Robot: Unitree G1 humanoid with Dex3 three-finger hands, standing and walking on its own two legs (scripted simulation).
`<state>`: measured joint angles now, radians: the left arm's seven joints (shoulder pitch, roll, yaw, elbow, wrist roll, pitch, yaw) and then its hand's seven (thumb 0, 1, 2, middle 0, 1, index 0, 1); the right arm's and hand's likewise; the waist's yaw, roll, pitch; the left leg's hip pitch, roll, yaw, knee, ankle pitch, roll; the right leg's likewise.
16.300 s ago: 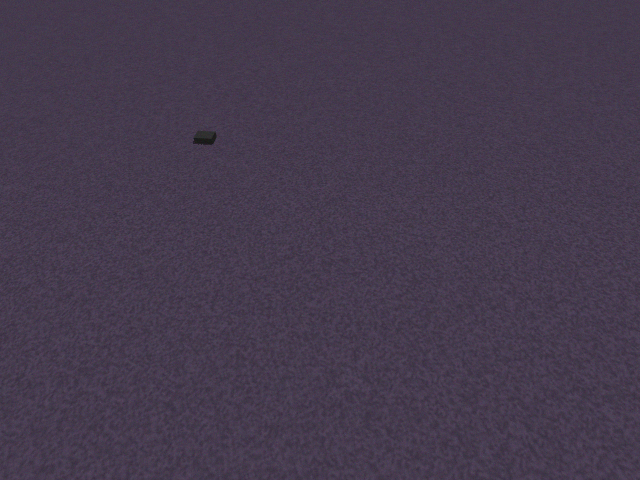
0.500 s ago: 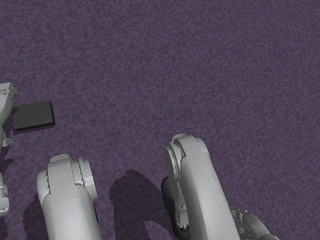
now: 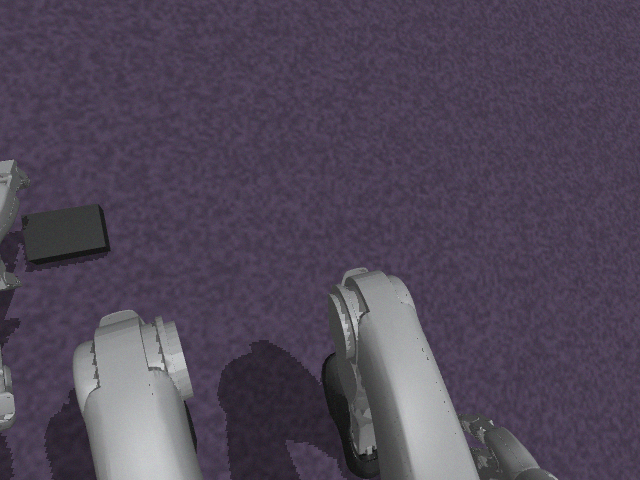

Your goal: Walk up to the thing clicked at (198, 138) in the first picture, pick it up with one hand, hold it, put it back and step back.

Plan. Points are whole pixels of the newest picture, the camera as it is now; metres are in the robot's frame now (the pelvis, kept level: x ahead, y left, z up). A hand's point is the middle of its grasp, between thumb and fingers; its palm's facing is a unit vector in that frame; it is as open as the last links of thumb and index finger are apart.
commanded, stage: rise first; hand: left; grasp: from above
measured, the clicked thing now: (67, 234) +0.46 +0.30 -0.30
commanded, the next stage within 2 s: approach in 0.18 s
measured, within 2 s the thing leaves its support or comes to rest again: neither
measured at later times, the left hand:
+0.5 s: hand (14, 225) +0.44 +0.32 -0.16, palm faces -0.44 -0.05 -0.90, open 13.3 cm
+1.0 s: hand (20, 220) +0.45 +0.31 -0.16, palm faces -0.46 -0.07 -0.88, open 12.9 cm
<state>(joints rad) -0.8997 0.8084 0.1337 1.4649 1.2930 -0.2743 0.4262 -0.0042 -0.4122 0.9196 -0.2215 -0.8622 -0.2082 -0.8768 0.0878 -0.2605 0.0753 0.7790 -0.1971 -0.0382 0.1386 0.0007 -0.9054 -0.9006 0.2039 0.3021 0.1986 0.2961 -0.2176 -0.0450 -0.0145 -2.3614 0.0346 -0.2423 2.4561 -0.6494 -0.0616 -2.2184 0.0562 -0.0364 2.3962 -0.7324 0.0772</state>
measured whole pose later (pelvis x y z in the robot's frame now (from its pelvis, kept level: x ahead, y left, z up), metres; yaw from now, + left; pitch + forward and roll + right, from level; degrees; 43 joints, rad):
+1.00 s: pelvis +0.00 +0.00 +0.00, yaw +0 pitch +31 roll -8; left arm -0.95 0.78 0.07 1.45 1.22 -0.18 0.37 0.00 -0.33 0.85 -0.30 -0.81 -0.29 -0.82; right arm 0.14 -0.27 0.11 0.75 -0.17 -0.06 0.14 0.00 -0.91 -0.90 0.20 0.30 0.20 0.30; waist -0.25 -0.02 0.00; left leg -2.36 0.04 -0.23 2.43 -0.64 -0.06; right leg -2.23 0.06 -0.03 2.38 -0.71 0.08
